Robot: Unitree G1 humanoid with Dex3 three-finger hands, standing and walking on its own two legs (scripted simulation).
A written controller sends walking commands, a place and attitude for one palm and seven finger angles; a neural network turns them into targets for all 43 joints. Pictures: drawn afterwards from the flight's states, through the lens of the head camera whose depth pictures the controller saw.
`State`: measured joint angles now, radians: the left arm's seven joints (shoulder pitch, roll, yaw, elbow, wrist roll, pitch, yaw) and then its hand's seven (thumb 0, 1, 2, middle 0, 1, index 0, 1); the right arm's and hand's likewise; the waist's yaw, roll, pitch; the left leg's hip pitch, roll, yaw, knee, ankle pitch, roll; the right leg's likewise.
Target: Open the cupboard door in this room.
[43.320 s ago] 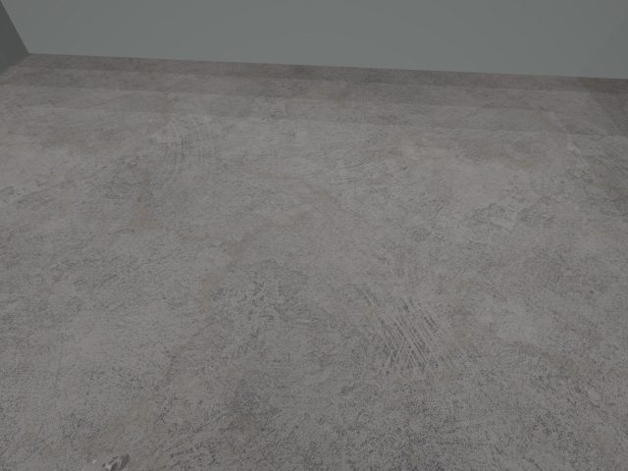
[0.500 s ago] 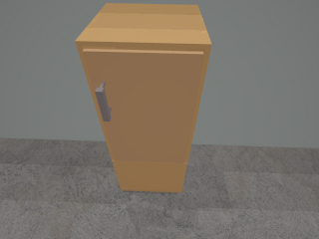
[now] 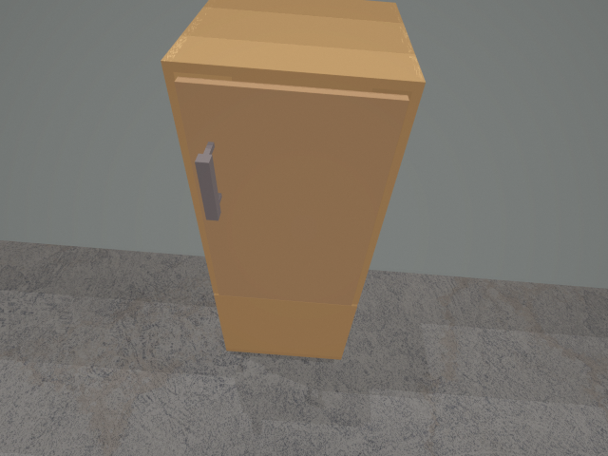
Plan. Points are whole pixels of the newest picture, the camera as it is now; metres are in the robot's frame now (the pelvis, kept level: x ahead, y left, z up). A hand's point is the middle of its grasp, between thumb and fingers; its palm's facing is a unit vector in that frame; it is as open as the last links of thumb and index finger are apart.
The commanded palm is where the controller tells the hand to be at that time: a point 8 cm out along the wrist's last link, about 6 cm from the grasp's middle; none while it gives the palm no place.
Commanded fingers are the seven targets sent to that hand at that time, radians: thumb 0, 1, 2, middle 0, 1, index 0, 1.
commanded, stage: raise the hand with hooked fingers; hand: left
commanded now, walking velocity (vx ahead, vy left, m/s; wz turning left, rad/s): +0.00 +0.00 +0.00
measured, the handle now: (211, 181) +0.55 +0.21 +0.04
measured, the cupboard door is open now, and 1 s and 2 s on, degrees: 0 0 0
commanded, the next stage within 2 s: none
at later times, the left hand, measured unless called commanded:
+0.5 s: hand (177, 439) +0.16 +0.17 -0.06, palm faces +0.08 -1.00 +0.01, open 8.9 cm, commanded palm +0.14 +0.24 -0.03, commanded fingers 0.00 0.32 0.65 -0.24 -0.68 -0.24 -0.68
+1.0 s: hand (149, 366) +0.22 +0.22 +0.00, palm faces +0.04 -1.00 -0.06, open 12.0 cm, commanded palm +0.19 +0.27 +0.01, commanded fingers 0.00 -0.27 0.40 -0.28 -1.05 -0.28 -1.05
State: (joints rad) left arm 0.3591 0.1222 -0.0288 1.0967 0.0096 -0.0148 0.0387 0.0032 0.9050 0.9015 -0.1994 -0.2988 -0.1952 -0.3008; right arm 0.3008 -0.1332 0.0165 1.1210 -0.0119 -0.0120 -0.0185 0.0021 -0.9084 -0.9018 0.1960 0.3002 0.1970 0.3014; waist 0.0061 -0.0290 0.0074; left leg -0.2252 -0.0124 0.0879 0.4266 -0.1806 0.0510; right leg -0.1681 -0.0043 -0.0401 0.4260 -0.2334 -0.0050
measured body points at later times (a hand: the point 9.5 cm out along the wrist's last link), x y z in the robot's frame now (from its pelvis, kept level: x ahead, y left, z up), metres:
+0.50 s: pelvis -0.01 -0.02 -0.08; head +0.02 +0.01 +0.37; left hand +0.15 +0.22 -0.05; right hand +0.23 -0.24 -0.10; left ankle +0.03 +0.08 -0.74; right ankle +0.00 -0.11 -0.74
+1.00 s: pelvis +0.01 -0.02 -0.06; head +0.05 -0.02 +0.39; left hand +0.21 +0.27 +0.01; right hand +0.16 -0.27 -0.14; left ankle +0.03 +0.08 -0.74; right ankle +0.00 -0.11 -0.74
